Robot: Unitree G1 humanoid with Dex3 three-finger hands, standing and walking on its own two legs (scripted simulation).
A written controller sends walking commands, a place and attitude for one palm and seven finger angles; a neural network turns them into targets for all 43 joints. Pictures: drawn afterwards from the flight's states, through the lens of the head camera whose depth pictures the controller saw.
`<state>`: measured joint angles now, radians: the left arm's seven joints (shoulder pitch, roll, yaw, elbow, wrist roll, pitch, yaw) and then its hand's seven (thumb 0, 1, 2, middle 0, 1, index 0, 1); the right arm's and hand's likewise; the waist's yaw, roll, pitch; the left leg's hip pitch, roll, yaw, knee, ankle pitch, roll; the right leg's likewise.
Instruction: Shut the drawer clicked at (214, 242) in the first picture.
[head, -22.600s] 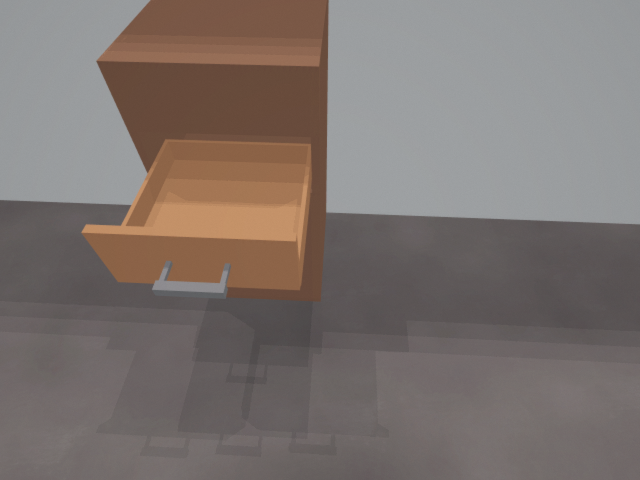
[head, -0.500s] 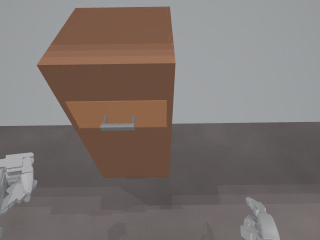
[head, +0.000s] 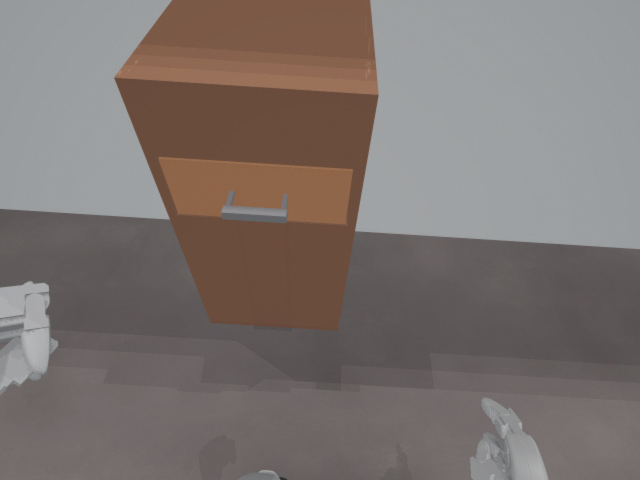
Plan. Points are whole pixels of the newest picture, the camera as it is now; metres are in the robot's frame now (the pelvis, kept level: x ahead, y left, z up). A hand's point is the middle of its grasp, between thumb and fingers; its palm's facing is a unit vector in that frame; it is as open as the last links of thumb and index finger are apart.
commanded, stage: step back with the hand held close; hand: left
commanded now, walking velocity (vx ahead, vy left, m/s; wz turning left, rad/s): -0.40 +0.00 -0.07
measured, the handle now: (256, 206) +0.64 +0.16 -0.12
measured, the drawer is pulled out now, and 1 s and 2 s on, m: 0.00 0.00 0.00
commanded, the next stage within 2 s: stop stepping back and stand still in 0.50 s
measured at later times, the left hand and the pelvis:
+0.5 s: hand out of the picture +0.12 +0.25 +0.18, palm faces +0.36 -0.81 -0.46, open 3.3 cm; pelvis -0.07 +0.01 +0.00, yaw -2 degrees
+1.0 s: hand out of the picture +0.08 +0.27 +0.18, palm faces +0.30 -0.87 -0.39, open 3.3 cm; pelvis -0.14 +0.04 -0.01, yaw -4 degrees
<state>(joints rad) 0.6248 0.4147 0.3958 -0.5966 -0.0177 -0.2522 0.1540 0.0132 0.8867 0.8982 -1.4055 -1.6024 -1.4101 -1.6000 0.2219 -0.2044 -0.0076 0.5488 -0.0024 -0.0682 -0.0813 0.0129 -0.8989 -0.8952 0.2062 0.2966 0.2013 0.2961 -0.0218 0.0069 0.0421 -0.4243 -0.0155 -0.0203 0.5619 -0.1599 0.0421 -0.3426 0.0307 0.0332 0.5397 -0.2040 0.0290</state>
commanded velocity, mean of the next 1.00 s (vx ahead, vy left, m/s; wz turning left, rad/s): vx -0.18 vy -0.03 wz -0.04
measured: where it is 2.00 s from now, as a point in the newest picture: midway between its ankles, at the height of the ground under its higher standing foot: outside the picture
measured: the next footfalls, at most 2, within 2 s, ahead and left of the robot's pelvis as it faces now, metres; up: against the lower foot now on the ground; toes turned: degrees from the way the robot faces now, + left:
right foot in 0.54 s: -0.17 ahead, -0.13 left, +0.00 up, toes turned -2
right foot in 1.04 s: -0.14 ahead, -0.06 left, +0.00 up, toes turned -8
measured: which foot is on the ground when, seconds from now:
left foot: down 0.00-1.00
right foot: down 0.00-0.28, up 0.30-0.52, down 0.54-0.90, up 0.92-1.00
